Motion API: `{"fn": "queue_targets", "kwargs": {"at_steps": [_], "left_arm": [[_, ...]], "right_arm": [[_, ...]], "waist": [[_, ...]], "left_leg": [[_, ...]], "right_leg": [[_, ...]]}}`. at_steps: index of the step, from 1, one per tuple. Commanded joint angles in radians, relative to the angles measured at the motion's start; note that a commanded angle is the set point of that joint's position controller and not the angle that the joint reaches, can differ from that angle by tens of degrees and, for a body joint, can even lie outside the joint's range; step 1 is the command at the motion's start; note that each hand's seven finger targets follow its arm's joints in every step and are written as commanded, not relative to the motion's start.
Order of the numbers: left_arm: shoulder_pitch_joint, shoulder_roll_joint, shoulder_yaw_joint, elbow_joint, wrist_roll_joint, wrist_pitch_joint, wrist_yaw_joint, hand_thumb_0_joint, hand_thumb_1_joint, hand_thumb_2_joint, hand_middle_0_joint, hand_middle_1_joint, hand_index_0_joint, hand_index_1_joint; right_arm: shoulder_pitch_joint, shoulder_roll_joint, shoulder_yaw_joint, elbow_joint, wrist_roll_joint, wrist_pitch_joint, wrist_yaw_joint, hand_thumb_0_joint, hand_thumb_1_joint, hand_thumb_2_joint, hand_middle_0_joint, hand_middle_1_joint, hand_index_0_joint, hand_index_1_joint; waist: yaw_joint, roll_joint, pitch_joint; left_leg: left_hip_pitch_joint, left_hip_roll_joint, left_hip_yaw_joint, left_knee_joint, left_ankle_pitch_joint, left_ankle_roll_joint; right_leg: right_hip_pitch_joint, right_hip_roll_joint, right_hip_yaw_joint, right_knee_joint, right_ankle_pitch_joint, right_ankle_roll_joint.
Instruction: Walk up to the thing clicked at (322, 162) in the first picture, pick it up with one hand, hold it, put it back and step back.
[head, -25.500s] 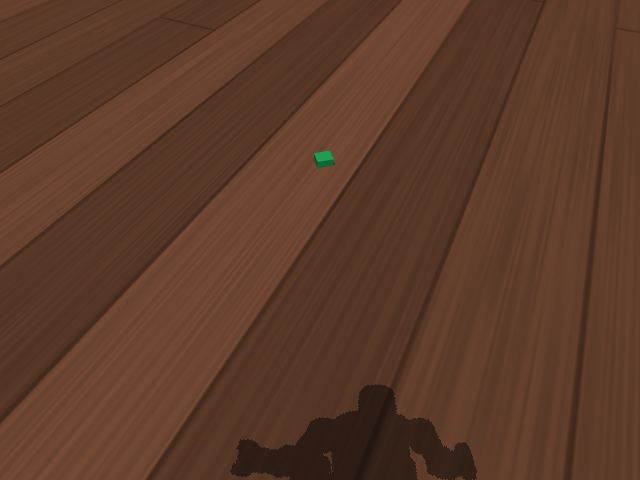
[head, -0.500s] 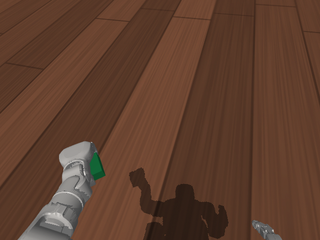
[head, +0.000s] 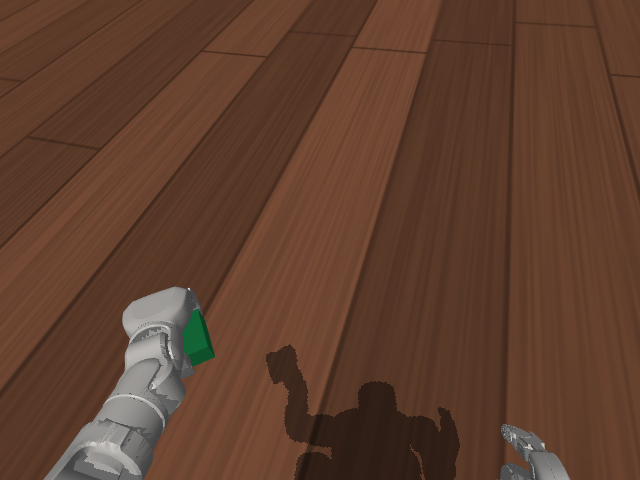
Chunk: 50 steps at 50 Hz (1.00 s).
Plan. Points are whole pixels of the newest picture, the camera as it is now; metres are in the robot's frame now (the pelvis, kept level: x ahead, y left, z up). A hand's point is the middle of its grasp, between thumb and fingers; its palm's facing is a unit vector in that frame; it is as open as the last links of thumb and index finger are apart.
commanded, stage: hold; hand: left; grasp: from above
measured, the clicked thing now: (180, 343) +0.32 +0.23 -0.07
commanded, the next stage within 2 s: crouch in 0.94 s
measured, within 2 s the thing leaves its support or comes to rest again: neither
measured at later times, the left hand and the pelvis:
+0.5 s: hand (167, 345) +0.30 +0.23 -0.03, palm faces -0.41 -0.17 -0.90, open 9.4 cm; pelvis +0.00 +0.00 +0.00, yaw +0 degrees
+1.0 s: hand (170, 346) +0.30 +0.22 -0.03, palm faces -0.41 -0.16 -0.90, open 9.5 cm; pelvis +0.00 +0.00 +0.00, yaw +0 degrees
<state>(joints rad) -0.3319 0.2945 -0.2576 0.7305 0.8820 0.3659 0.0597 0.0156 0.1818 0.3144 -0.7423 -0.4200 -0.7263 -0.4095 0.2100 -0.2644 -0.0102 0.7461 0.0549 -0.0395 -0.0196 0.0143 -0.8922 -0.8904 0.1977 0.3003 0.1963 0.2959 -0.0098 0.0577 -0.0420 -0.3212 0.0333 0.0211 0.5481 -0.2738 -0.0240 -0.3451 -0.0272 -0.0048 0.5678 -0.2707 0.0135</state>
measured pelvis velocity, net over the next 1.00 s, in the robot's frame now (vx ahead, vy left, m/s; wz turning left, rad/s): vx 0.00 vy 0.00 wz -0.01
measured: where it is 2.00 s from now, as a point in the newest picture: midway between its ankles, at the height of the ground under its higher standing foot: outside the picture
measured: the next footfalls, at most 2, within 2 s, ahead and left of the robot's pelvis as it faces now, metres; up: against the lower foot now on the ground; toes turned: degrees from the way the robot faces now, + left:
none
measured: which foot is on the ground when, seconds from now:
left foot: down 0.00-1.00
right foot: down 0.00-1.00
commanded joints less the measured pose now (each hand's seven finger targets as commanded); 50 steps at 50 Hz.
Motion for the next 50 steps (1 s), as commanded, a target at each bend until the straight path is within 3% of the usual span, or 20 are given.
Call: {"fn": "queue_targets", "kwargs": {"at_steps": [1,6,11,16,22,23,26,32,34,36,38,41,45,46,50], "left_arm": [[-0.341,0.210,0.081,-0.183,0.030,0.003,0.031,0.000,0.628,0.454,-0.941,-0.586,-0.977,-0.546],[-0.338,0.189,0.065,-0.231,0.029,0.011,0.010,0.000,0.654,0.478,-0.967,-0.581,-1.000,-0.546],[-0.359,0.223,0.080,-0.285,0.033,0.018,-0.005,0.000,0.635,0.482,-0.949,-0.591,-0.982,-0.556],[-0.323,0.190,0.055,-0.272,0.031,0.031,-0.027,0.000,0.643,0.473,-0.960,-0.586,-0.993,-0.551],[-0.307,0.208,0.064,-0.278,0.037,0.028,-0.050,0.000,0.651,0.526,-0.964,-0.609,-0.993,-0.577],[-0.318,0.189,0.045,-0.295,0.030,0.026,-0.054,0.000,0.657,0.532,-0.962,-0.637,-0.997,-0.600],[-0.325,0.233,0.082,-0.312,0.042,0.015,-0.048,0.000,0.619,0.507,-0.955,-0.598,-0.982,-0.570],[-0.340,0.198,0.058,-0.324,0.051,0.021,-0.032,0.000,0.628,0.517,-0.958,-0.609,-0.986,-0.579],[-0.347,0.227,0.079,-0.328,0.048,0.024,-0.028,0.000,0.623,0.531,-0.949,-0.623,-0.978,-0.591],[-0.366,0.208,0.061,-0.340,0.043,0.027,-0.032,0.000,0.616,0.541,-0.950,-0.620,-0.976,-0.593],[-0.297,0.170,0.043,-0.269,0.042,0.038,-0.036,0.000,0.633,0.536,-0.950,-0.636,-0.981,-0.603],[-0.337,0.205,0.058,-0.307,0.035,0.032,-0.044,0.000,0.630,0.572,-0.955,-0.646,-0.980,-0.619],[-0.306,0.200,0.061,-0.254,0.047,0.032,-0.044,0.000,0.650,0.555,-0.972,-0.641,-0.999,-0.612],[-0.319,0.209,0.067,-0.285,0.046,0.027,-0.042,0.000,0.655,0.562,-0.977,-0.638,-1.002,-0.611],[-0.339,0.207,0.067,-0.307,0.052,0.025,-0.032,0.000,0.631,0.580,-0.969,-0.643,-0.991,-0.620]], "right_arm": [[-0.081,-0.111,-0.036,-0.131,0.001,-0.048,-0.005,0.000,-0.885,-0.894,0.200,0.300,0.200,0.300],[-0.101,-0.106,-0.033,-0.149,0.004,-0.049,-0.004,0.000,-0.885,-0.895,0.200,0.300,0.200,0.300],[-0.109,-0.103,-0.029,-0.151,0.006,-0.051,-0.008,0.000,-0.886,-0.895,0.200,0.300,0.200,0.300],[-0.115,-0.104,-0.028,-0.155,0.004,-0.056,-0.007,0.000,-0.886,-0.896,0.200,0.300,0.200,0.300],[-0.113,-0.102,-0.028,-0.163,0.005,-0.055,-0.009,0.000,-0.883,-0.895,0.200,0.300,0.200,0.300],[-0.119,-0.101,-0.025,-0.170,0.006,-0.056,-0.010,0.000,-0.883,-0.895,0.200,0.300,0.200,0.300],[-0.120,-0.099,-0.026,-0.174,0.005,-0.054,-0.012,0.000,-0.887,-0.897,0.200,0.300,0.200,0.300],[-0.118,-0.098,-0.027,-0.172,0.004,-0.054,-0.007,0.000,-0.887,-0.896,0.200,0.300,0.200,0.300],[-0.113,-0.103,-0.030,-0.165,0.007,-0.054,-0.008,0.000,-0.888,-0.897,0.200,0.300,0.200,0.300],[-0.121,-0.099,-0.026,-0.166,0.005,-0.053,-0.008,0.000,-0.886,-0.896,0.200,0.300,0.200,0.300],[-0.120,-0.101,-0.027,-0.165,0.008,-0.055,-0.006,0.000,-0.885,-0.896,0.200,0.300,0.200,0.300],[-0.121,-0.105,-0.029,-0.168,0.005,-0.056,-0.004,0.000,-0.884,-0.896,0.200,0.300,0.200,0.300],[-0.110,-0.103,-0.027,-0.171,0.005,-0.053,-0.005,0.000,-0.885,-0.896,0.200,0.300,0.200,0.300],[-0.114,-0.099,-0.027,-0.173,0.006,-0.053,-0.005,0.000,-0.885,-0.896,0.200,0.300,0.200,0.300],[-0.114,-0.100,-0.029,-0.172,0.006,-0.051,-0.005,0.000,-0.889,-0.897,0.200,0.300,0.200,0.300]], "waist": [[0.006,-0.064,-0.223],[0.008,-0.049,-0.225],[0.020,-0.043,-0.242],[0.016,-0.070,-0.221],[0.018,-0.056,-0.229],[0.014,-0.062,-0.218],[0.024,-0.035,-0.212],[0.014,-0.043,-0.227],[0.021,-0.044,-0.261],[0.019,-0.039,-0.242],[0.019,-0.071,-0.198],[0.029,-0.046,-0.220],[0.019,-0.070,-0.204],[0.029,-0.055,-0.220],[0.023,-0.045,-0.241]], "left_leg": [[0.085,-0.049,0.011,-0.070,0.173,0.031],[0.100,-0.049,0.014,-0.081,0.171,0.033],[0.115,-0.051,0.015,-0.084,0.178,0.032],[0.116,-0.044,0.009,-0.090,0.189,0.033],[0.132,-0.044,0.014,-0.094,0.222,0.035],[0.129,-0.044,0.014,-0.096,0.213,0.034],[0.125,-0.046,0.013,-0.104,0.187,0.033],[0.144,-0.044,0.016,-0.095,0.226,0.032],[0.162,-0.045,0.018,-0.093,0.240,0.033],[0.155,-0.047,0.020,-0.096,0.232,0.034],[0.133,-0.046,0.018,-0.102,0.205,0.034],[0.138,-0.044,0.015,-0.108,0.197,0.032],[0.123,-0.045,0.015,-0.101,0.204,0.036],[0.128,-0.047,0.018,-0.102,0.209,0.035],[0.147,-0.046,0.019,-0.099,0.226,0.034]], "right_leg": [[0.102,0.041,-0.001,-0.101,0.161,-0.010],[0.108,0.041,-0.002,-0.108,0.158,-0.011],[0.122,0.041,-0.001,-0.114,0.161,-0.010],[0.119,0.046,-0.008,-0.114,0.168,-0.011],[0.126,0.048,-0.012,-0.113,0.198,-0.013],[0.118,0.049,-0.012,-0.114,0.187,-0.012],[0.117,0.045,-0.008,-0.123,0.162,-0.014],[0.124,0.047,-0.007,-0.118,0.202,-0.013],[0.142,0.045,-0.004,-0.118,0.217,-0.010],[0.135,0.044,-0.006,-0.123,0.213,-0.010],[0.118,0.046,-0.006,-0.131,0.182,-0.012],[0.135,0.045,-0.011,-0.131,0.168,-0.015],[0.129,0.045,-0.009,-0.129,0.182,-0.012],[0.140,0.042,-0.009,-0.130,0.185,-0.012],[0.141,0.045,-0.006,-0.126,0.201,-0.013]]}}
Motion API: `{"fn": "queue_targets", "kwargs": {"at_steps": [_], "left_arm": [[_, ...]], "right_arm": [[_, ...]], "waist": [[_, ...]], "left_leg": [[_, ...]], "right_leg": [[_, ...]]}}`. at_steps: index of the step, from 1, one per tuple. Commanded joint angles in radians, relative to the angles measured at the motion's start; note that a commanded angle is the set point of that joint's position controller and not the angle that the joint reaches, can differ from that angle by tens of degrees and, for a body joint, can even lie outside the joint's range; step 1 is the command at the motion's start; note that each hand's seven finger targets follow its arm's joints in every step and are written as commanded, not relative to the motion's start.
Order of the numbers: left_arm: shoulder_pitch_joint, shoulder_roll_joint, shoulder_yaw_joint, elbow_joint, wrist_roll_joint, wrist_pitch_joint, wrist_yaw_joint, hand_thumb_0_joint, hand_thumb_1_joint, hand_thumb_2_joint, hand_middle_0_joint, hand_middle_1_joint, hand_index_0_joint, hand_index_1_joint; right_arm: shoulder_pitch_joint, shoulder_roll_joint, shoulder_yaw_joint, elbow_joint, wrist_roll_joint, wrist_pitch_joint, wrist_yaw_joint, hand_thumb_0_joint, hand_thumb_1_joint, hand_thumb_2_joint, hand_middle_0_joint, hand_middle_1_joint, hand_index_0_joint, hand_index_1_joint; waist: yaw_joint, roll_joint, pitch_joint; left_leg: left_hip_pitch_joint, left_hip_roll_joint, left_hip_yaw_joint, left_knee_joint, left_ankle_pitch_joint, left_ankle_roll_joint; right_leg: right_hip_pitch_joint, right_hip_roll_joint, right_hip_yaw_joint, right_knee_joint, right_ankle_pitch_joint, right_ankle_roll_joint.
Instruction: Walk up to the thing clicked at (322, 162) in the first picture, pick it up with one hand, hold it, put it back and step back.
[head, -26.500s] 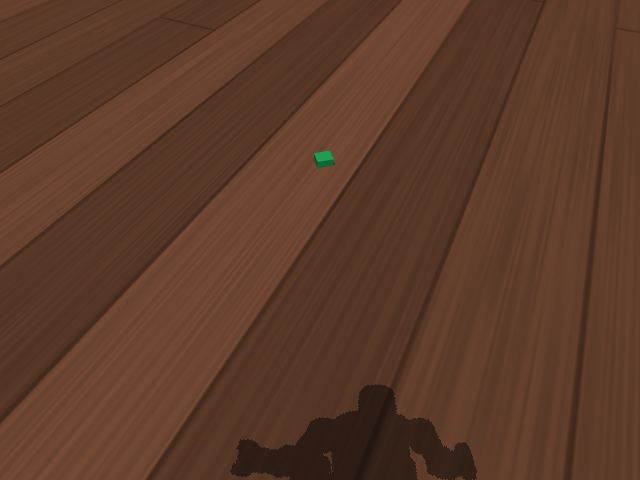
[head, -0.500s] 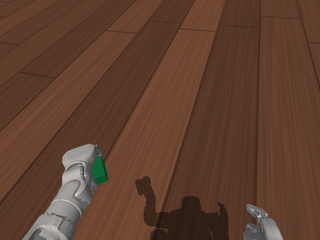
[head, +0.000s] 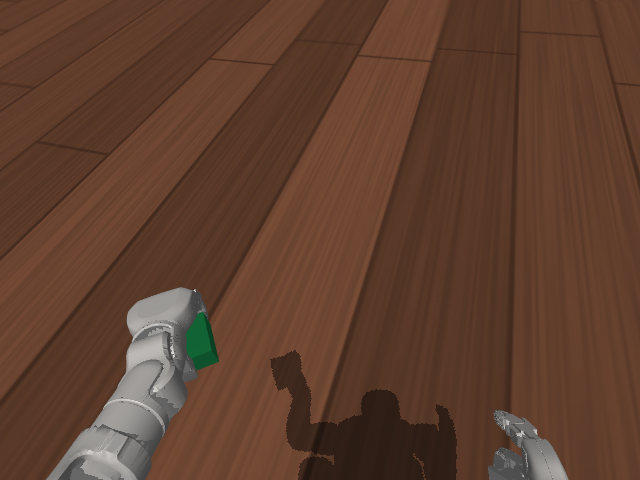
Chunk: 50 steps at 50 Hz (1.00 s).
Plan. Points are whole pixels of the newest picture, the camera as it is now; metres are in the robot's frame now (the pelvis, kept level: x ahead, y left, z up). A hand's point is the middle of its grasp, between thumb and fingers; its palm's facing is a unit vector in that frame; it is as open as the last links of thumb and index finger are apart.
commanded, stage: crouch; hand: left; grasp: from above
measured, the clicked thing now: (184, 346) +0.31 +0.22 -0.06
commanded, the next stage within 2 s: none
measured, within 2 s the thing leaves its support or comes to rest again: neither
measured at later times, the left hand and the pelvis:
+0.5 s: hand (196, 370) +0.30 +0.22 -0.13, palm faces -0.46 -0.10 -0.88, open 9.4 cm; pelvis -0.02 +0.00 -0.03, yaw +1 degrees
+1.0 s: hand (240, 384) +0.37 +0.22 -0.38, palm faces -0.42 -0.12 -0.90, open 9.5 cm; pelvis -0.06 +0.01 -0.24, yaw -1 degrees
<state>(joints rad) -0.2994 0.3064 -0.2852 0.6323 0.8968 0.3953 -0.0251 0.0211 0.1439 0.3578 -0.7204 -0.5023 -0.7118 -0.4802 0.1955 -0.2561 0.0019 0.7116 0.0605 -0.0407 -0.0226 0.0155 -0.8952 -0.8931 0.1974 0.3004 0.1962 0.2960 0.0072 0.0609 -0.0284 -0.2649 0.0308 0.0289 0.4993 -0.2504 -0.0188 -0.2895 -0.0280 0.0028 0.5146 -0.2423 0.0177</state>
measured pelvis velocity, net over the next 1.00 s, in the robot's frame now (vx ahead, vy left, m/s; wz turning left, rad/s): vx -0.06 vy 0.01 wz -0.02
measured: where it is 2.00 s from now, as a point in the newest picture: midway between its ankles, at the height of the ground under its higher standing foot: outside the picture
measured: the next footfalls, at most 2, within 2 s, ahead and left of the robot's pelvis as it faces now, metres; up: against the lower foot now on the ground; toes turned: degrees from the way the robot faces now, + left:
none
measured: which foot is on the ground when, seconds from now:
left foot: down 0.00-1.00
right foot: down 0.00-1.00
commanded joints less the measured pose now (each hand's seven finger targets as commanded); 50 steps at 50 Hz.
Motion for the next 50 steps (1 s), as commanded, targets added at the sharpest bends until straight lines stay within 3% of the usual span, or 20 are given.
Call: {"fn": "queue_targets", "kwargs": {"at_steps": [1,2,3,7,10,14,15,16,20,24,28,30,31,34,38,41,43,46,48,50], "left_arm": [[-0.383,0.198,0.098,-0.196,0.039,-0.004,0.058,0.000,0.633,0.586,-0.975,-0.637,-0.994,-0.616],[-0.359,0.198,0.100,-0.178,0.040,-0.002,0.060,0.000,0.670,0.506,-0.939,-0.681,-1.002,-0.614],[-0.392,0.204,0.101,-0.233,0.038,-0.007,0.059,0.000,0.590,0.507,-0.859,-0.601,-0.922,-0.534],[-0.325,0.156,0.076,-0.126,0.033,-0.006,0.061,0.000,0.748,0.577,-1.057,-0.584,-1.089,-0.552],[-0.341,0.156,0.079,-0.110,0.034,-0.032,0.079,0.000,0.760,0.560,-1.063,-0.574,-1.097,-0.540],[-0.370,0.149,0.089,0.010,0.043,-0.072,0.134,0.000,0.786,0.553,-1.092,-0.558,-1.123,-0.527],[-0.349,0.121,0.080,0.079,0.047,-0.081,0.154,0.000,0.795,0.530,-1.099,-0.548,-1.133,-0.515],[-0.405,0.136,0.089,0.052,0.049,-0.100,0.177,0.000,0.796,0.540,-1.105,-0.537,-1.134,-0.508],[-0.507,0.125,0.112,0.192,0.075,-0.144,0.283,0.000,0.853,0.479,-1.131,-0.543,-1.176,-0.498],[-0.586,0.107,0.142,0.356,0.104,-0.186,0.374,0.000,0.849,0.442,-1.145,-0.503,-1.188,-0.460],[-0.681,0.164,0.193,0.431,0.133,-0.208,0.460,0.000,0.820,0.432,-1.130,-0.465,-1.167,-0.427],[-0.706,0.154,0.200,0.502,0.126,-0.203,0.492,0.000,0.780,0.444,-1.111,-0.457,-1.141,-0.426],[-0.739,0.192,0.223,0.508,0.121,-0.201,0.509,0.000,0.778,0.460,-1.122,-0.441,-1.145,-0.418],[-0.766,0.211,0.254,0.543,0.099,-0.179,0.544,0.000,0.718,0.452,-1.086,-0.419,-1.104,-0.401],[-0.829,0.203,0.271,0.582,0.059,-0.158,0.537,0.000,0.654,0.408,-1.049,-0.387,-1.065,-0.372],[-0.845,0.278,0.304,0.587,0.078,-0.166,0.517,0.000,0.665,0.399,-1.058,-0.371,-1.074,-0.356],[-0.883,0.260,0.293,0.581,0.078,-0.182,0.500,0.000,0.672,0.365,-1.047,-0.373,-1.073,-0.347],[-0.898,0.297,0.299,0.616,0.104,-0.218,0.480,0.000,0.664,0.317,-1.026,-0.354,-1.061,-0.319],[-0.893,0.337,0.319,0.617,0.115,-0.237,0.481,0.000,0.674,0.292,-1.019,-0.365,-1.063,-0.320],[-0.956,0.350,0.326,0.590,0.120,-0.256,0.489,0.000,0.666,0.271,-1.022,-0.357,-1.067,-0.312]], "right_arm": [[-0.092,-0.109,-0.042,-0.134,0.000,-0.048,-0.003,0.000,-0.886,-0.897,0.200,0.300,0.200,0.300],[-0.092,-0.111,-0.040,-0.133,-0.001,-0.049,-0.002,0.000,-0.894,-0.903,0.201,0.301,0.201,0.301],[-0.093,-0.108,-0.044,-0.134,0.000,-0.048,-0.002,0.000,-0.847,-0.885,0.202,0.301,0.202,0.301],[-0.088,-0.112,-0.042,-0.126,0.000,-0.051,0.000,0.000,-0.865,-0.890,0.201,0.300,0.201,0.300],[-0.077,-0.114,-0.045,-0.123,-0.002,-0.053,0.003,0.000,-0.863,-0.889,0.201,0.300,0.201,0.300],[-0.046,-0.118,-0.053,-0.102,-0.008,-0.052,0.008,0.000,-0.865,-0.890,0.201,0.300,0.201,0.300],[-0.035,-0.118,-0.052,-0.092,-0.010,-0.053,0.012,0.000,-0.868,-0.890,0.201,0.300,0.201,0.300],[-0.020,-0.121,-0.059,-0.080,-0.011,-0.053,0.014,0.000,-0.866,-0.890,0.201,0.300,0.201,0.300],[0.031,-0.128,-0.077,-0.030,-0.031,-0.048,0.025,0.000,-0.869,-0.889,0.200,0.300,0.200,0.300],[0.069,-0.132,-0.093,-0.021,-0.052,-0.046,0.033,0.000,-0.874,-0.889,0.200,0.299,0.200,0.299],[0.105,-0.143,-0.102,-0.031,-0.063,-0.048,0.045,0.000,-0.869,-0.887,0.200,0.299,0.200,0.299],[0.122,-0.146,-0.104,-0.028,-0.072,-0.050,0.050,0.000,-0.869,-0.887,0.200,0.299,0.200,0.299],[0.131,-0.152,-0.104,-0.026,-0.077,-0.053,0.052,0.000,-0.867,-0.886,0.200,0.299,0.200,0.299],[0.142,-0.156,-0.103,-0.028,-0.089,-0.060,0.058,0.000,-0.862,-0.884,0.201,0.299,0.200,0.299],[0.139,-0.165,-0.112,-0.004,-0.103,-0.074,0.065,0.000,-0.863,-0.885,0.201,0.299,0.200,0.299],[0.142,-0.173,-0.110,0.006,-0.108,-0.079,0.067,0.000,-0.863,-0.886,0.201,0.299,0.200,0.299],[0.141,-0.167,-0.107,0.009,-0.111,-0.081,0.067,0.000,-0.864,-0.885,0.201,0.299,0.200,0.299],[0.139,-0.159,-0.099,0.018,-0.118,-0.084,0.063,0.000,-0.863,-0.884,0.201,0.299,0.201,0.299],[0.139,-0.166,-0.094,0.019,-0.125,-0.094,0.067,0.000,-0.863,-0.884,0.201,0.299,0.201,0.299],[0.144,-0.169,-0.088,0.019,-0.131,-0.100,0.073,0.000,-0.868,-0.886,0.201,0.299,0.201,0.299]], "waist": [[-0.001,-0.056,-0.247],[0.000,-0.066,-0.236],[0.007,-0.040,-0.259],[-0.008,-0.091,-0.194],[-0.006,-0.097,-0.185],[-0.032,-0.102,-0.166],[-0.046,-0.136,-0.144],[-0.043,-0.101,-0.173],[-0.080,-0.080,-0.242],[-0.105,-0.059,-0.321],[-0.108,0.009,-0.467],[-0.124,-0.009,-0.512],[-0.123,0.004,-0.562],[-0.129,0.037,-0.671],[-0.155,0.051,-0.700],[-0.154,0.069,-0.751],[-0.187,0.068,-0.737],[-0.207,0.041,-0.714],[-0.200,0.045,-0.749],[-0.218,0.076,-0.780]], "left_leg": [[0.090,-0.043,0.012,-0.048,0.200,0.030],[0.080,-0.044,0.010,-0.050,0.196,0.029],[0.097,-0.045,0.014,-0.053,0.194,0.029],[0.064,-0.041,0.009,-0.053,0.169,0.029],[0.049,-0.040,0.008,-0.049,0.155,0.027],[0.006,-0.045,0.017,-0.016,0.115,0.030],[-0.023,-0.046,0.014,0.002,0.108,0.031],[-0.025,-0.047,0.018,0.017,0.110,0.027],[-0.142,-0.037,0.017,0.159,0.124,0.016],[-0.386,-0.038,0.025,0.360,0.025,0.010],[-0.546,-0.034,0.013,0.530,-0.015,0.004],[-0.656,-0.032,0.007,0.608,-0.053,0.009],[-0.705,-0.031,0.004,0.656,-0.057,0.012],[-0.794,-0.030,-0.003,0.748,-0.073,0.013],[-0.899,-0.021,-0.029,0.830,-0.145,0.012],[-0.973,-0.022,-0.040,0.895,-0.184,0.016],[-1.036,-0.021,-0.042,0.942,-0.236,0.023],[-1.167,-0.030,-0.033,1.028,-0.284,0.036],[-1.204,-0.032,-0.042,1.080,-0.285,0.037],[-1.205,-0.029,-0.043,1.122,-0.285,0.035]], "right_leg": [[0.081,0.045,-0.014,-0.076,0.173,-0.016],[0.082,0.045,-0.012,-0.076,0.170,-0.016],[0.088,0.043,-0.012,-0.079,0.170,-0.018],[0.058,0.047,-0.016,-0.081,0.138,-0.018],[0.044,0.046,-0.018,-0.077,0.123,-0.020],[0.000,0.039,-0.011,-0.058,0.098,-0.017],[-0.020,0.037,-0.010,-0.045,0.096,-0.014],[-0.033,0.036,-0.007,-0.025,0.100,-0.018],[-0.162,0.044,-0.004,0.111,0.118,-0.025],[-0.354,0.041,0.002,0.307,0.040,-0.032],[-0.538,0.046,-0.010,0.484,0.004,-0.043],[-0.613,0.048,-0.018,0.553,-0.029,-0.046],[-0.651,0.048,-0.017,0.594,-0.034,-0.047],[-0.720,0.049,-0.027,0.696,-0.048,-0.053],[-0.863,0.049,-0.046,0.801,-0.114,-0.059],[-0.936,0.050,-0.055,0.881,-0.154,-0.060],[-1.003,0.050,-0.057,0.911,-0.201,-0.059],[-1.068,0.055,-0.054,0.965,-0.255,-0.055],[-1.127,0.050,-0.060,1.022,-0.260,-0.053],[-1.172,0.045,-0.064,1.062,-0.255,-0.053]]}}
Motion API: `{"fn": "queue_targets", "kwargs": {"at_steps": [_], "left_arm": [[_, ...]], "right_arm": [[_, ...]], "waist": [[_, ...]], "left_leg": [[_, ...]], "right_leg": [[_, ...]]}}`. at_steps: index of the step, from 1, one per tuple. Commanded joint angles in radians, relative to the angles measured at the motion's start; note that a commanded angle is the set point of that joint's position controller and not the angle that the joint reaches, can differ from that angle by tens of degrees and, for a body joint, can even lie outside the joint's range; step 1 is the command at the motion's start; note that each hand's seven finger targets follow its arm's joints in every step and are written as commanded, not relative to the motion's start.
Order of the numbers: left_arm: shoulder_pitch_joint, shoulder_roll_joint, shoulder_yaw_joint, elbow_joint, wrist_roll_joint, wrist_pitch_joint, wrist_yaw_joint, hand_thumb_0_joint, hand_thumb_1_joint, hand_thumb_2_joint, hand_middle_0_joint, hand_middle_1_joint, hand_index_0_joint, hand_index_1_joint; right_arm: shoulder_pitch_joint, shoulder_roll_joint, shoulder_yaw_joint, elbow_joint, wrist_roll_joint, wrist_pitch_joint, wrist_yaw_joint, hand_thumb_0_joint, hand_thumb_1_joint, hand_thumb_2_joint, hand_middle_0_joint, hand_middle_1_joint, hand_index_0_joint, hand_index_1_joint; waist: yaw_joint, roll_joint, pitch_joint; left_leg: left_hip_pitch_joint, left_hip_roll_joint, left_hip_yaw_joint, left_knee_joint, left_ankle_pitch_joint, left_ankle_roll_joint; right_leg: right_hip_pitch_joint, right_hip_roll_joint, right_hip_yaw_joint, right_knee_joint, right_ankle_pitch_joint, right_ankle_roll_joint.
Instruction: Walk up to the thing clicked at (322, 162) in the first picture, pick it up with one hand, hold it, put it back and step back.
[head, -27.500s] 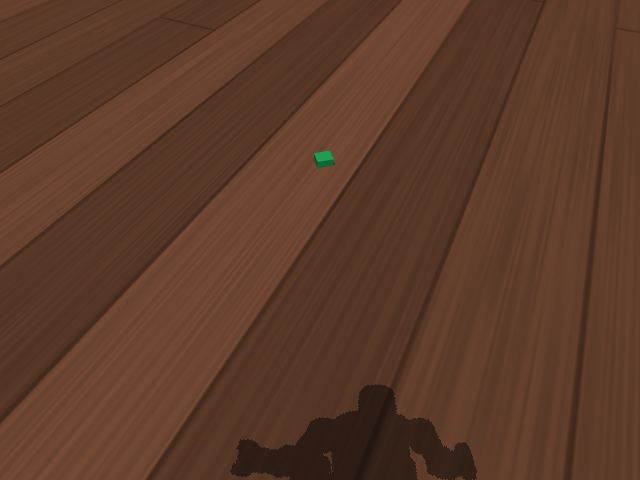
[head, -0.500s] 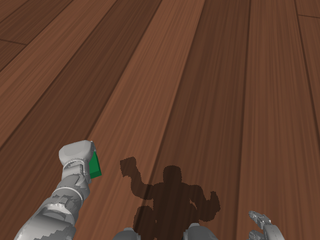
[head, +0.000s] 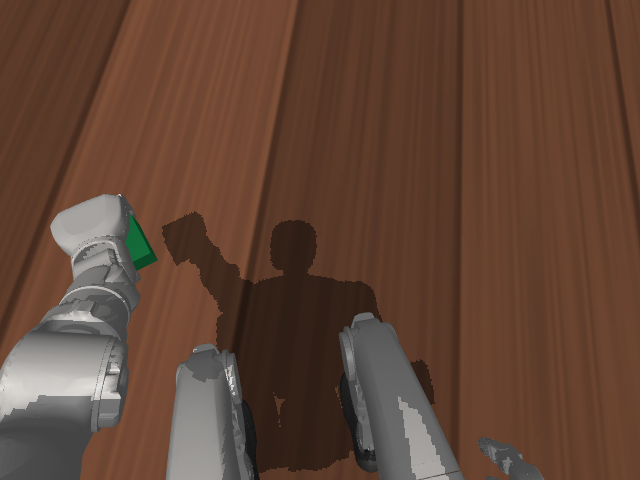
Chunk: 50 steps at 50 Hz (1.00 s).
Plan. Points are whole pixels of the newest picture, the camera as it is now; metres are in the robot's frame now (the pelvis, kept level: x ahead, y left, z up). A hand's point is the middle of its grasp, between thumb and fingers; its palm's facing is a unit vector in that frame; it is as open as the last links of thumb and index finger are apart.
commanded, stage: crouch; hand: left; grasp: from above
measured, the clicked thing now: (118, 250) +0.44 +0.23 -0.16
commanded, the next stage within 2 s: lower in 1.14 s
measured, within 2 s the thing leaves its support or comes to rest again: neither
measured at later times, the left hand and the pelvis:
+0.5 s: hand (145, 254) +0.47 +0.22 -0.28, palm faces -0.39 -0.16 -0.91, open 9.5 cm; pelvis -0.01 -0.01 -0.13, yaw -1 degrees
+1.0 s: hand (153, 254) +0.49 +0.23 -0.34, palm faces -0.40 -0.15 -0.90, open 9.5 cm; pelvis -0.02 +0.00 -0.19, yaw -3 degrees
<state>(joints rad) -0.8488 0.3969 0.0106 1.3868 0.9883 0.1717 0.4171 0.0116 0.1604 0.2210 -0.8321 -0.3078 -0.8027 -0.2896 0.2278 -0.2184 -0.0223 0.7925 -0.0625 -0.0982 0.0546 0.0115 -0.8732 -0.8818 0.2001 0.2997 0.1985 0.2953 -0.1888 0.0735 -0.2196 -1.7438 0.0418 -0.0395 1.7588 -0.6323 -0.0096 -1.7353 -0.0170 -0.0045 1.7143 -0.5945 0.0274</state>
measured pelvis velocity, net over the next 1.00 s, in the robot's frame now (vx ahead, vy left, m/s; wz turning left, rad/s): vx -0.02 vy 0.00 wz -0.06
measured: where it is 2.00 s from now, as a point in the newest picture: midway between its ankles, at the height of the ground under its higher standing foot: (305, 453)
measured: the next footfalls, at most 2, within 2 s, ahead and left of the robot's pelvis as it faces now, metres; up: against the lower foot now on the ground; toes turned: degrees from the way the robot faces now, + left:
none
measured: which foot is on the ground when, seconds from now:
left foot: down 0.00-1.00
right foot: down 0.00-1.00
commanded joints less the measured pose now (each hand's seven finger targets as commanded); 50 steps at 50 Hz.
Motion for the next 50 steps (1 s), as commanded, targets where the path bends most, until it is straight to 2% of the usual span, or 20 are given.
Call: {"fn": "queue_targets", "kwargs": {"at_steps": [1,3,9,12,14,16,17,18,22,24,28,29,32,33,35,39,43,45,47,50], "left_arm": [[-0.422,0.279,0.035,-0.152,0.043,-0.037,0.052,0.000,0.669,0.279,-1.032,-0.348,-1.073,-0.307],[-0.444,0.288,0.045,-0.162,0.045,-0.048,0.066,0.000,0.667,0.271,-1.027,-0.358,-1.072,-0.313],[-0.502,0.269,0.052,-0.103,0.049,-0.041,0.073,0.000,0.698,0.354,-1.072,-0.362,-1.102,-0.331],[-0.517,0.294,0.061,-0.092,0.055,-0.046,0.064,0.000,0.712,0.382,-1.090,-0.366,-1.116,-0.340],[-0.533,0.303,0.062,-0.077,0.063,-0.047,0.059,0.000,0.702,0.399,-1.092,-0.359,-1.113,-0.339],[-0.590,0.354,0.079,-0.109,0.060,-0.057,0.064,0.000,0.701,0.395,-1.087,-0.364,-1.109,-0.342],[-0.548,0.344,0.077,-0.042,0.065,-0.052,0.062,0.000,0.710,0.401,-1.088,-0.379,-1.113,-0.353],[-0.573,0.356,0.081,-0.068,0.061,-0.055,0.066,0.000,0.691,0.380,-1.071,-0.365,-1.096,-0.339],[-0.609,0.351,0.079,-0.023,0.068,-0.063,0.064,0.000,0.669,0.322,-1.060,-0.321,-1.086,-0.295],[-0.619,0.395,0.094,0.002,0.074,-0.067,0.067,0.000,0.659,0.312,-1.053,-0.319,-1.079,-0.292],[-0.598,0.425,0.102,0.048,0.085,-0.076,0.067,0.000,0.685,0.291,-1.071,-0.315,-1.101,-0.286],[-0.648,0.433,0.107,0.013,0.081,-0.083,0.072,0.000,0.682,0.306,-1.072,-0.311,-1.097,-0.285],[-0.652,0.454,0.105,0.037,0.091,-0.090,0.072,0.000,0.722,0.302,-1.091,-0.326,-1.121,-0.295],[-0.654,0.481,0.118,0.060,0.090,-0.093,0.077,0.000,0.714,0.303,-1.098,-0.311,-1.123,-0.285],[-0.635,0.486,0.124,0.095,0.107,-0.095,0.081,0.000,0.733,0.344,-1.117,-0.315,-1.136,-0.295],[-0.680,0.479,0.112,0.101,0.107,-0.105,0.082,0.000,0.767,0.332,-1.139,-0.313,-1.160,-0.292],[-0.670,0.511,0.128,0.112,0.117,-0.108,0.090,0.000,0.809,0.326,-1.169,-0.312,-1.191,-0.289],[-0.686,0.490,0.115,0.122,0.115,-0.110,0.091,0.000,0.822,0.380,-1.191,-0.328,-1.205,-0.313],[-0.700,0.506,0.120,0.128,0.123,-0.112,0.092,0.000,0.843,0.399,-1.202,-0.343,-1.217,-0.328],[-0.678,0.524,0.129,0.137,0.124,-0.115,0.101,0.000,0.832,0.427,-1.206,-0.342,-1.214,-0.333]], "right_arm": [[0.115,-0.212,-0.059,-0.056,-0.011,-0.044,-0.004,0.000,-0.869,-0.887,0.201,0.299,0.201,0.299],[0.116,-0.208,-0.056,-0.053,-0.016,-0.045,0.001,0.000,-0.872,-0.888,0.201,0.299,0.200,0.299],[0.141,-0.229,-0.049,-0.023,-0.034,-0.048,0.024,0.000,-0.875,-0.890,0.201,0.299,0.200,0.299],[0.139,-0.235,-0.050,-0.021,-0.043,-0.046,0.034,0.000,-0.877,-0.891,0.201,0.299,0.201,0.299],[0.142,-0.238,-0.049,-0.024,-0.048,-0.041,0.041,0.000,-0.877,-0.891,0.201,0.299,0.200,0.299],[0.132,-0.236,-0.046,-0.028,-0.051,-0.036,0.044,0.000,-0.876,-0.891,0.201,0.299,0.201,0.299],[0.137,-0.236,-0.041,-0.027,-0.055,-0.035,0.047,0.000,-0.877,-0.890,0.201,0.299,0.201,0.299],[0.130,-0.238,-0.041,-0.024,-0.054,-0.036,0.047,0.000,-0.874,-0.890,0.201,0.299,0.201,0.299],[0.142,-0.248,-0.035,-0.012,-0.065,-0.041,0.057,0.000,-0.876,-0.891,0.201,0.299,0.201,0.299],[0.138,-0.257,-0.034,-0.010,-0.067,-0.038,0.059,0.000,-0.876,-0.891,0.201,0.299,0.201,0.299],[0.141,-0.257,-0.021,-0.007,-0.078,-0.038,0.070,0.000,-0.879,-0.891,0.201,0.300,0.201,0.300],[0.141,-0.257,-0.020,-0.008,-0.078,-0.039,0.070,0.000,-0.876,-0.891,0.201,0.300,0.201,0.300],[0.147,-0.262,-0.009,-0.004,-0.083,-0.037,0.078,0.000,-0.876,-0.890,0.201,0.299,0.201,0.299],[0.147,-0.268,-0.010,-0.001,-0.084,-0.035,0.079,0.000,-0.878,-0.892,0.201,0.300,0.201,0.300],[0.159,-0.275,0.000,0.002,-0.086,-0.037,0.079,0.000,-0.876,-0.890,0.201,0.300,0.201,0.299],[0.170,-0.285,0.012,0.002,-0.092,-0.044,0.088,0.000,-0.875,-0.890,0.201,0.300,0.201,0.300],[0.180,-0.303,0.021,0.003,-0.095,-0.048,0.098,0.000,-0.877,-0.891,0.201,0.300,0.201,0.300],[0.180,-0.301,0.028,-0.001,-0.098,-0.049,0.103,0.000,-0.879,-0.892,0.201,0.300,0.200,0.300],[0.197,-0.310,0.036,0.000,-0.103,-0.052,0.110,0.000,-0.879,-0.891,0.201,0.300,0.200,0.300],[0.192,-0.310,0.042,-0.005,-0.104,-0.051,0.117,0.000,-0.880,-0.892,0.201,0.300,0.200,0.300]], "waist": [[-0.031,0.076,-0.585],[-0.021,0.098,-0.652],[-0.052,0.161,-0.656],[-0.051,0.197,-0.669],[-0.068,0.176,-0.662],[-0.059,0.180,-0.700],[-0.073,0.146,-0.653],[-0.063,0.158,-0.652],[-0.095,0.166,-0.607],[-0.088,0.181,-0.609],[-0.092,0.165,-0.587],[-0.092,0.184,-0.602],[-0.105,0.169,-0.600],[-0.092,0.178,-0.592],[-0.103,0.167,-0.571],[-0.129,0.190,-0.542],[-0.120,0.221,-0.547],[-0.136,0.223,-0.541],[-0.148,0.218,-0.520],[-0.132,0.239,-0.533]], "left_leg": [[0.261,-0.039,0.019,-0.119,0.099,0.023],[0.259,-0.041,0.034,-0.072,0.140,0.021],[0.258,-0.032,0.015,0.033,0.215,0.011],[0.243,-0.033,0.017,0.078,0.231,0.008],[0.200,-0.033,0.025,0.113,0.213,0.015],[0.147,-0.036,0.038,0.147,0.195,0.022],[0.115,-0.036,0.038,0.162,0.187,0.025],[0.097,-0.037,0.040,0.170,0.174,0.027],[0.063,-0.035,0.031,0.206,0.144,0.027],[0.050,-0.035,0.036,0.226,0.139,0.026],[-0.020,-0.039,0.041,0.260,0.122,0.031],[-0.025,-0.037,0.040,0.269,0.112,0.031],[-0.058,-0.038,0.040,0.302,0.119,0.035],[-0.085,-0.039,0.043,0.304,0.104,0.034],[-0.086,-0.039,0.032,0.311,0.095,0.033],[-0.079,-0.038,0.021,0.336,0.096,0.032],[-0.074,-0.037,0.010,0.345,0.111,0.027],[-0.078,-0.036,0.008,0.358,0.112,0.027],[-0.096,-0.036,0.013,0.383,0.123,0.031],[-0.118,-0.035,0.017,0.390,0.127,0.029]], "right_leg": [[0.239,0.032,-0.062,-0.113,0.100,-0.063],[0.251,0.036,-0.063,-0.075,0.138,-0.063],[0.112,0.022,-0.087,0.049,0.209,-0.068],[0.081,0.022,-0.089,0.102,0.219,-0.069],[0.082,0.027,-0.089,0.109,0.213,-0.064],[0.106,0.034,-0.080,0.127,0.207,-0.060],[0.100,0.032,-0.081,0.130,0.204,-0.056],[0.074,0.034,-0.080,0.138,0.189,-0.057],[0.008,0.032,-0.089,0.183,0.155,-0.059],[-0.004,0.037,-0.089,0.198,0.148,-0.059],[-0.009,0.039,-0.089,0.228,0.130,-0.055],[-0.021,0.042,-0.091,0.236,0.122,-0.056],[-0.018,0.046,-0.092,0.256,0.132,-0.053],[-0.018,0.049,-0.093,0.263,0.116,-0.055],[-0.053,0.046,-0.106,0.277,0.103,-0.055],[-0.093,0.049,-0.120,0.304,0.105,-0.058],[-0.125,0.047,-0.133,0.340,0.117,-0.061],[-0.130,0.052,-0.139,0.349,0.123,-0.062],[-0.122,0.050,-0.136,0.352,0.139,-0.057],[-0.105,0.055,-0.138,0.363,0.145,-0.058]]}}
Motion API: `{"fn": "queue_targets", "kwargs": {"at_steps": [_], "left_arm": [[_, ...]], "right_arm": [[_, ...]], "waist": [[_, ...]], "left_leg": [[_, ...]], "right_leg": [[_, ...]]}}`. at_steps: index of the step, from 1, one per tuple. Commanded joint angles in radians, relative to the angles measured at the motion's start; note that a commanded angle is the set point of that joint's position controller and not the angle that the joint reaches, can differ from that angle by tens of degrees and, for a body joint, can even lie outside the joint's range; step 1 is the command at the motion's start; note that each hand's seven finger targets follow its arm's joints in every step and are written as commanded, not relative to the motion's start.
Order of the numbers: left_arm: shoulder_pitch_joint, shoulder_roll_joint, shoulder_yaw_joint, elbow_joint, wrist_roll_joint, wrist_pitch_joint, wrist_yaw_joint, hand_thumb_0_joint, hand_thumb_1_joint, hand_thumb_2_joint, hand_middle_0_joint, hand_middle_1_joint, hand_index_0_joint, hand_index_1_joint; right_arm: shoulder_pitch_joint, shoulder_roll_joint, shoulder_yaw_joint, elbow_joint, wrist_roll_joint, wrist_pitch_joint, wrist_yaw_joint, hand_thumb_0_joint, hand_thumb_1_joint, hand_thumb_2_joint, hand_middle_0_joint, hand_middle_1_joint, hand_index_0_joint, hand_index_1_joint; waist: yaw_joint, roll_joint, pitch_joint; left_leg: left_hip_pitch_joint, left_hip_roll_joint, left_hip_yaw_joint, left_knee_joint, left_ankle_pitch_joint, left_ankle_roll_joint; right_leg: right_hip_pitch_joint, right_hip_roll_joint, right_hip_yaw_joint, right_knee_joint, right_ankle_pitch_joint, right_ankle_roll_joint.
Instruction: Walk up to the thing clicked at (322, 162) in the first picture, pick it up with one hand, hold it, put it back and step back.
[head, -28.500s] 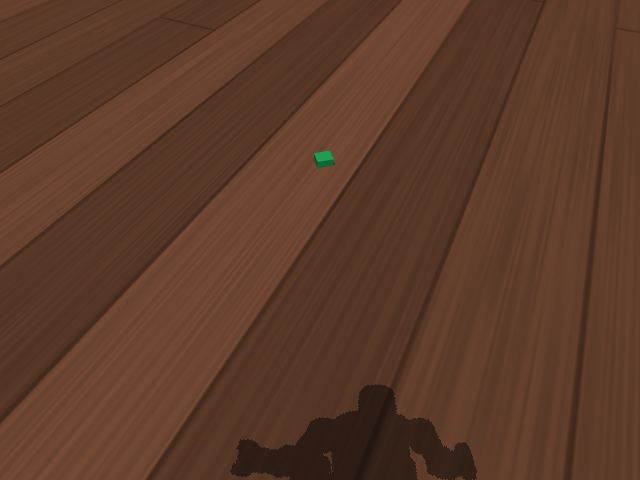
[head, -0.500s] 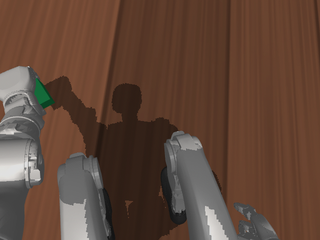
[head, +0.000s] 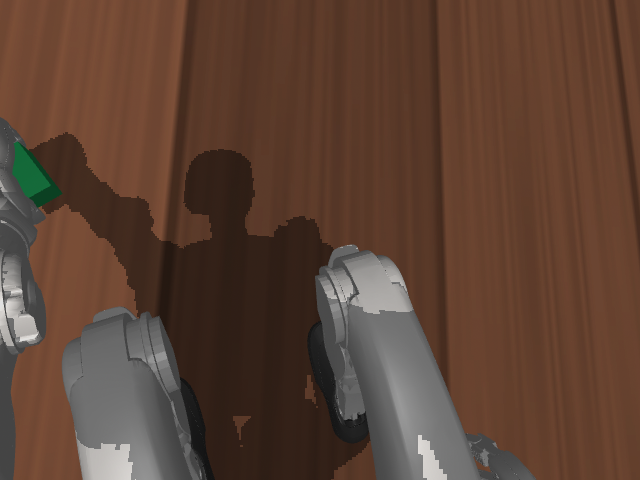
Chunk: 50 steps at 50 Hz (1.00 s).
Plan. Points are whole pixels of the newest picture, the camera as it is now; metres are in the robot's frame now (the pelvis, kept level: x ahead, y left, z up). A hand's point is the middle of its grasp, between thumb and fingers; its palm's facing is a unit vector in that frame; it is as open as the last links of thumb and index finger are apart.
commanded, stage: crouch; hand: left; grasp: from above
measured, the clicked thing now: (10, 185) +0.50 +0.27 -0.18
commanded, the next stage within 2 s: lower in 0.14 s
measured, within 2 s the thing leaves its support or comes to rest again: rests again in 1.86 s
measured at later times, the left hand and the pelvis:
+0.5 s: hand (20, 190) +0.50 +0.26 -0.20, palm faces -0.41 -0.17 -0.89, open 9.5 cm; pelvis +0.00 +0.00 -0.02, yaw -2 degrees
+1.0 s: hand (42, 193) +0.51 +0.25 -0.24, palm faces -0.42 -0.18 -0.89, open 9.4 cm; pelvis +0.01 +0.01 -0.03, yaw -5 degrees
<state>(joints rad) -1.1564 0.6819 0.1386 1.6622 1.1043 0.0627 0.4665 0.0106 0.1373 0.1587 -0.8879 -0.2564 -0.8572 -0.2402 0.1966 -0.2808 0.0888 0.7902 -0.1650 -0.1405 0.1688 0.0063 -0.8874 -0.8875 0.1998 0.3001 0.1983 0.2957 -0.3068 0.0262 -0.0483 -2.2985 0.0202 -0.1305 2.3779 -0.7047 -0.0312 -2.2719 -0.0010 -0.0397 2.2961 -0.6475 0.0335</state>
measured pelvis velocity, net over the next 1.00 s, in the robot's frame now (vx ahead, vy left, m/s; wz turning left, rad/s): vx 0.01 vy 0.01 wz -0.08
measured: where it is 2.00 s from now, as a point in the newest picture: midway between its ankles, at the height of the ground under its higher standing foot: (270, 432)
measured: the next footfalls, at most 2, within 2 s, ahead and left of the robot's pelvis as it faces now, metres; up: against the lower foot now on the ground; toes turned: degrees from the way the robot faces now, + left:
none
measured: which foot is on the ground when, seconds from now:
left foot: down 0.00-1.00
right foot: down 0.00-1.00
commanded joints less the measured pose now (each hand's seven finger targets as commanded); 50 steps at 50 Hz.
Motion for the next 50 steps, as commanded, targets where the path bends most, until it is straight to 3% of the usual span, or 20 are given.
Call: {"fn": "queue_targets", "kwargs": {"at_steps": [1,5,7,8,11,12,14,18,19,22,27,29,31,35,37,39,42,45,48,50], "left_arm": [[-0.373,0.244,0.002,-0.136,0.012,-0.008,0.053,0.000,0.836,0.433,-1.207,-0.354,-1.215,-0.345],[-0.373,0.273,0.015,-0.139,0.015,-0.012,0.060,0.000,0.842,0.451,-1.220,-0.349,-1.222,-0.346],[-0.372,0.243,-0.004,-0.128,0.015,-0.011,0.056,0.000,0.842,0.452,-1.220,-0.354,-1.223,-0.351],[-0.402,0.268,0.010,-0.154,0.013,-0.015,0.061,0.000,0.827,0.458,-1.219,-0.349,-1.217,-0.351],[-0.360,0.267,0.008,-0.149,0.016,-0.012,0.065,0.000,0.819,0.455,-1.217,-0.347,-1.214,-0.350],[-0.367,0.260,0.003,-0.128,0.020,-0.009,0.063,0.000,0.837,0.460,-1.222,-0.368,-1.222,-0.367],[-0.374,0.254,0.001,-0.136,0.012,-0.010,0.069,0.000,0.727,0.431,-1.150,-0.370,-1.152,-0.368],[-0.372,0.245,-0.014,-0.089,0.017,-0.022,0.052,0.000,0.695,0.422,-1.127,-0.356,-1.127,-0.356],[-0.381,0.259,-0.013,-0.105,0.018,-0.029,0.052,0.000,0.675,0.415,-1.115,-0.356,-1.116,-0.356],[-0.397,0.301,0.005,-0.117,0.034,-0.041,0.072,0.000,0.698,0.419,-1.106,-0.398,-1.116,-0.388],[-0.401,0.294,-0.002,-0.043,0.044,-0.047,0.102,0.000,0.699,0.471,-1.114,-0.418,-1.118,-0.414],[-0.394,0.341,0.023,-0.056,0.047,-0.049,0.117,0.000,0.707,0.485,-1.117,-0.438,-1.121,-0.433],[-0.395,0.314,0.007,-0.032,0.055,-0.051,0.119,0.000,0.703,0.468,-1.111,-0.436,-1.119,-0.428],[-0.370,0.343,0.022,-0.054,0.052,-0.044,0.139,0.000,0.716,0.490,-1.117,-0.465,-1.127,-0.455],[-0.390,0.313,-0.004,-0.016,0.054,-0.044,0.133,0.000,0.668,0.437,-1.074,-0.390,-1.083,-0.380],[-0.358,0.367,0.025,-0.032,0.040,-0.047,0.144,0.000,0.634,0.455,-1.059,-0.387,-1.063,-0.382],[-0.359,0.337,0.005,0.000,0.049,-0.040,0.142,0.000,0.637,0.403,-1.048,-0.370,-1.059,-0.357],[-0.365,0.366,0.016,-0.027,0.042,-0.046,0.157,0.000,0.647,0.384,-1.042,-0.376,-1.060,-0.356],[-0.372,0.359,0.000,0.014,0.047,-0.050,0.156,0.000,0.625,0.394,-1.033,-0.368,-1.046,-0.353],[-0.375,0.386,0.017,0.008,0.046,-0.054,0.164,0.000,0.657,0.392,-1.055,-0.372,-1.071,-0.354]], "right_arm": [[0.230,-0.253,-0.068,0.002,-0.003,-0.011,0.005,0.000,-0.881,-0.893,0.201,0.300,0.200,0.300],[0.225,-0.267,-0.066,-0.003,-0.003,-0.012,0.011,0.000,-0.881,-0.893,0.201,0.300,0.200,0.300],[0.225,-0.260,-0.063,-0.005,-0.009,-0.014,0.020,0.000,-0.882,-0.894,0.201,0.300,0.200,0.300],[0.234,-0.269,-0.062,-0.005,-0.008,-0.014,0.020,0.000,-0.884,-0.895,0.201,0.300,0.200,0.300],[0.225,-0.269,-0.061,-0.006,-0.006,-0.011,0.028,0.000,-0.887,-0.896,0.201,0.300,0.200,0.300],[0.235,-0.266,-0.056,-0.010,-0.009,-0.012,0.031,0.000,-0.888,-0.896,0.201,0.300,0.200,0.300],[0.231,-0.269,-0.057,-0.008,-0.009,-0.010,0.034,0.000,-0.891,-0.896,0.201,0.300,0.200,0.300],[0.227,-0.279,-0.048,-0.010,-0.013,-0.013,0.041,0.000,-0.888,-0.895,0.201,0.300,0.200,0.300],[0.228,-0.282,-0.045,-0.008,-0.013,-0.014,0.041,0.000,-0.890,-0.896,0.201,0.300,0.200,0.300],[0.231,-0.298,-0.036,-0.021,-0.015,-0.016,0.043,0.000,-0.887,-0.894,0.201,0.300,0.200,0.300],[0.234,-0.294,-0.015,-0.020,-0.031,-0.024,0.052,0.000,-0.892,-0.896,0.201,0.300,0.200,0.300],[0.232,-0.311,-0.011,-0.025,-0.030,-0.032,0.052,0.000,-0.892,-0.896,0.201,0.300,0.200,0.300],[0.231,-0.306,-0.005,-0.028,-0.040,-0.036,0.060,0.000,-0.893,-0.896,0.201,0.300,0.200,0.300],[0.229,-0.311,0.003,-0.036,-0.039,-0.042,0.068,0.000,-0.896,-0.897,0.201,0.300,0.200,0.300],[0.230,-0.314,0.011,-0.030,-0.046,-0.048,0.076,0.000,-0.883,-0.891,0.201,0.300,0.201,0.300],[0.228,-0.323,0.013,-0.040,-0.037,-0.048,0.074,0.000,-0.884,-0.892,0.201,0.300,0.201,0.300],[0.232,-0.324,0.027,-0.042,-0.046,-0.052,0.084,0.000,-0.882,-0.891,0.201,0.300,0.201,0.300],[0.219,-0.335,0.033,-0.049,-0.043,-0.054,0.084,0.000,-0.881,-0.891,0.201,0.300,0.201,0.300],[0.226,-0.341,0.044,-0.045,-0.051,-0.062,0.091,0.000,-0.882,-0.891,0.201,0.300,0.201,0.300],[0.227,-0.347,0.050,-0.055,-0.051,-0.068,0.092,0.000,-0.882,-0.891,0.201,0.300,0.201,0.300]], "waist": [[-0.022,0.275,-0.702],[-0.018,0.280,-0.700],[-0.034,0.283,-0.669],[-0.036,0.273,-0.685],[-0.018,0.301,-0.715],[-0.036,0.290,-0.685],[-0.033,0.300,-0.687],[-0.063,0.280,-0.613],[-0.053,0.298,-0.612],[-0.052,0.314,-0.654],[-0.086,0.287,-0.607],[-0.065,0.335,-0.627],[-0.094,0.313,-0.585],[-0.074,0.359,-0.637],[-0.118,0.317,-0.575],[-0.080,0.338,-0.611],[-0.113,0.326,-0.569],[-0.101,0.379,-0.614],[-0.139,0.329,-0.540],[-0.124,0.368,-0.543]], "left_leg": [[0.431,-0.014,0.103,-0.226,0.198,0.052],[0.418,-0.016,0.099,-0.217,0.190,0.053],[0.422,-0.012,0.099,-0.203,0.188,0.054],[0.407,-0.012,0.098,-0.194,0.188,0.058],[0.431,-0.011,0.095,-0.200,0.220,0.050],[0.428,-0.011,0.094,-0.186,0.223,0.053],[0.417,-0.011,0.096,-0.185,0.227,0.052],[0.395,-0.013,0.079,-0.179,0.193,0.053],[0.397,-0.013,0.081,-0.179,0.195,0.052],[0.427,-0.011,0.074,-0.169,0.222,0.048],[0.374,-0.007,0.079,-0.133,0.199,0.058],[0.409,-0.006,0.070,-0.149,0.209,0.049],[0.392,-0.004,0.068,-0.135,0.190,0.052],[0.432,0.000,0.065,-0.137,0.232,0.046],[0.391,0.001,0.060,-0.117,0.208,0.053],[0.392,0.003,0.058,-0.124,0.228,0.052],[0.394,0.006,0.049,-0.118,0.242,0.050],[0.444,0.009,0.040,-0.131,0.275,0.041],[0.392,0.009,0.036,-0.107,0.246,0.051],[0.410,0.009,0.037,-0.118,0.249,0.046]], "right_leg": [[0.428,0.039,-0.110,-0.214,0.195,-0.062],[0.413,0.041,-0.115,-0.202,0.189,-0.061],[0.402,0.045,-0.117,-0.199,0.191,-0.061],[0.411,0.046,-0.115,-0.206,0.196,-0.057],[0.420,0.047,-0.123,-0.183,0.223,-0.062],[0.415,0.046,-0.123,-0.183,0.228,-0.060],[0.423,0.048,-0.121,-0.180,0.239,-0.060],[0.366,0.048,-0.135,-0.168,0.196,-0.063],[0.368,0.047,-0.134,-0.164,0.198,-0.065],[0.382,0.048,-0.142,-0.152,0.226,-0.064],[0.396,0.053,-0.139,-0.160,0.226,-0.054],[0.380,0.051,-0.152,-0.144,0.225,-0.060],[0.374,0.053,-0.157,-0.147,0.213,-0.058],[0.408,0.055,-0.160,-0.136,0.251,-0.060],[0.386,0.059,-0.164,-0.139,0.243,-0.055],[0.423,0.061,-0.161,-0.145,0.258,-0.055],[0.410,0.062,-0.173,-0.132,0.271,-0.056],[0.423,0.065,-0.179,-0.126,0.291,-0.060],[0.416,0.069,-0.182,-0.132,0.284,-0.054],[0.419,0.064,-0.182,-0.131,0.278,-0.057]]}}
